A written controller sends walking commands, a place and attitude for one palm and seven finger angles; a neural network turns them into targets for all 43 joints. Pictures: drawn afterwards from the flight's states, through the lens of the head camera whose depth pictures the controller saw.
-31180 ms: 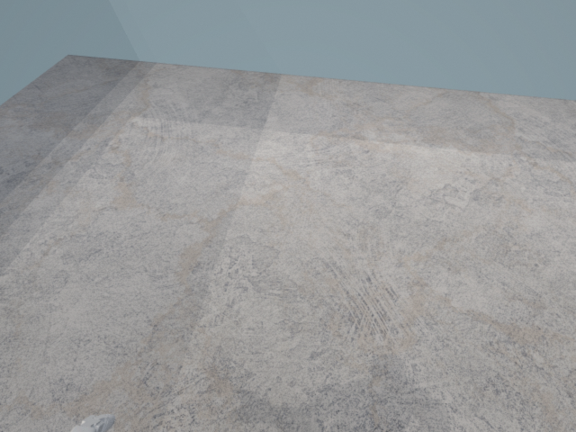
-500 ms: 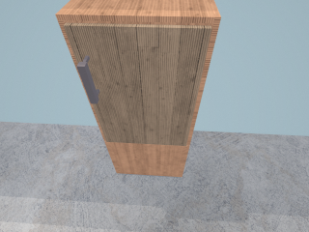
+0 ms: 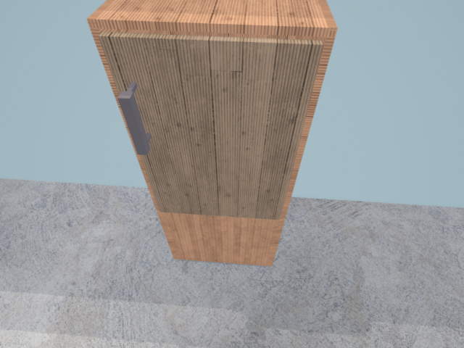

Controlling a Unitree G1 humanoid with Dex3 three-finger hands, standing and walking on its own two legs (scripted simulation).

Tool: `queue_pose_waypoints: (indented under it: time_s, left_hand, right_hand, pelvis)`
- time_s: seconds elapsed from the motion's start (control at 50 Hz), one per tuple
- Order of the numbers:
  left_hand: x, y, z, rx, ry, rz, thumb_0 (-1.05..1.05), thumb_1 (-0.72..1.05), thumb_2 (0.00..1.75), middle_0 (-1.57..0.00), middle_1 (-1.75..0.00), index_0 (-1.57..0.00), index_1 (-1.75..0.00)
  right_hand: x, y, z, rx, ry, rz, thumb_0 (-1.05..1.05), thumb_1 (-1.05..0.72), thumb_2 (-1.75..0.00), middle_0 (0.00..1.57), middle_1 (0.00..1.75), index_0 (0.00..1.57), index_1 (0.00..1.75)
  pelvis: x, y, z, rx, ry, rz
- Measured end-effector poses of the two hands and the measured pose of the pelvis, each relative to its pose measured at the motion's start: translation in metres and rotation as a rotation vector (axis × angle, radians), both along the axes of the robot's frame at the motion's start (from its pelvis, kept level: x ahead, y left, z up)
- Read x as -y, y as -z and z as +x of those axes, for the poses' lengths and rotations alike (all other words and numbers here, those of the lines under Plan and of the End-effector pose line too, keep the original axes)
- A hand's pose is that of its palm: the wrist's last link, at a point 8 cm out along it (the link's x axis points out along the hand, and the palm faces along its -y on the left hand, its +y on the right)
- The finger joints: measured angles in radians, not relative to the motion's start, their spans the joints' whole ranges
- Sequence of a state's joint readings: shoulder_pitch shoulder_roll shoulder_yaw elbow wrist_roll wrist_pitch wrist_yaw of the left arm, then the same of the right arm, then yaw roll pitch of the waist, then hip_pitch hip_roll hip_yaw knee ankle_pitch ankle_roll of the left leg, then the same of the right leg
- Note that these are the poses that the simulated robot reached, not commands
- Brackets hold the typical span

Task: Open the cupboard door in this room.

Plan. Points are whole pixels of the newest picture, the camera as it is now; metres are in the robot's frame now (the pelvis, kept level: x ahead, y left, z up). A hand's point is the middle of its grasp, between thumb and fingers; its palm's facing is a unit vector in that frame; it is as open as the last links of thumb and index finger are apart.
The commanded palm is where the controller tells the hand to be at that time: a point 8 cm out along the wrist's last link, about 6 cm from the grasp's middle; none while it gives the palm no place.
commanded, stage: look again from close up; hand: left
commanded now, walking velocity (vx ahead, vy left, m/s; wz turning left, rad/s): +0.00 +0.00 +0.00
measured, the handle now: (138, 119) +0.55 +0.24 +0.08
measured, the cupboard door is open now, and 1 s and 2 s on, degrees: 0 0 0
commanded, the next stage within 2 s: raise the hand with hooked fingers in 0.06 s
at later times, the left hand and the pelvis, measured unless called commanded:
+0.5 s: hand (115, 318) +0.17 +0.21 -0.03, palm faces -0.04 -1.00 -0.02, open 8.2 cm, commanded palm +0.13 +0.27 -0.04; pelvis -0.03 +0.02 -0.06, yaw +2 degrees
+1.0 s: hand (79, 295) +0.20 +0.26 +0.01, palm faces +0.01 -1.00 -0.06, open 11.1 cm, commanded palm +0.16 +0.31 +0.02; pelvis -0.02 +0.05 -0.06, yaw +3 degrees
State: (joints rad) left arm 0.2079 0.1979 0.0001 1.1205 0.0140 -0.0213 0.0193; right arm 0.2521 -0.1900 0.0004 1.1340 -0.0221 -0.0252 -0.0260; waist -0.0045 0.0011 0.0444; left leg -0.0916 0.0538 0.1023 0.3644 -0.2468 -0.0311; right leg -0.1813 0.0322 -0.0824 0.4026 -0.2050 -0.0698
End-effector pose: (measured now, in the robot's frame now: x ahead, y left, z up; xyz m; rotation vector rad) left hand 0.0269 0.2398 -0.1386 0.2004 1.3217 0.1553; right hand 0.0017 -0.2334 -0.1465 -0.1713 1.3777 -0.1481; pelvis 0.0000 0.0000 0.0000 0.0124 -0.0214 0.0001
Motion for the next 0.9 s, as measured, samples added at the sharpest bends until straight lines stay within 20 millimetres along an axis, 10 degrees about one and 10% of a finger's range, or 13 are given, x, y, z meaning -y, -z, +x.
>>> queue_pose_waypoints:
  time_s: [0.2,0.32,0.4,0.58,0.9]
  left_hand:
    - [-0.005,-0.004,0.011,0.07,-0.053,-0.011,0.01,0.91,0.9,-0.2,-0.3,-0.2,-0.3]
    - [-0.019,-0.103,0.111,0.854,-0.115,-0.021,0.02,0.87,0.88,-0.2,-0.33,-0.2,-0.33]
    - [-0.022,-0.133,0.141,1.224,0.016,-0.1,0.01,0.81,0.85,-0.2,-0.37,-0.2,-0.37]
    - [-0.031,-0.087,0.106,1.241,0.124,-0.246,0.01,0.61,0.77,-0.22,-0.49,-0.22,-0.49]
    - [-0.06,-0.138,0.143,1.23,0.201,-0.178,0.01,0.24,0.62,-0.25,-0.73,-0.25,-0.73]
  right_hand:
    - [-0.005,-0.002,0.004,0.036,0.007,-0.009,0.01,-0.91,-0.9,0.2,0.3,0.2,0.3]
    - [-0.003,-0.021,0.071,0.456,-0.039,-0.058,0.02,-0.9,-0.9,0.2,0.3,0.2,0.3]
    - [-0.001,-0.039,0.126,0.706,-0.118,-0.068,0.02,-0.9,-0.9,0.2,0.3,0.2,0.3]
    - [-0.02,-0.054,0.208,0.966,-0.272,-0.095,0.01,-0.9,-0.9,0.2,0.3,0.2,0.3]
    - [-0.079,-0.01,0.142,0.702,-0.2,0.041,0.02,-0.9,-0.9,0.21,0.3,0.2,0.3]
  pelvis:
    - [-0.007,0.001,-0.002,-0.005,0.0,-0.009]
    - [-0.018,0.01,-0.011,-0.047,-0.044,0.0]
    - [-0.02,0.03,-0.022,-0.126,-0.032,0.009]
    - [-0.027,0.078,-0.03,-0.206,-0.041,-0.006]
    - [-0.043,0.063,-0.027,-0.202,-0.057,-0.054]
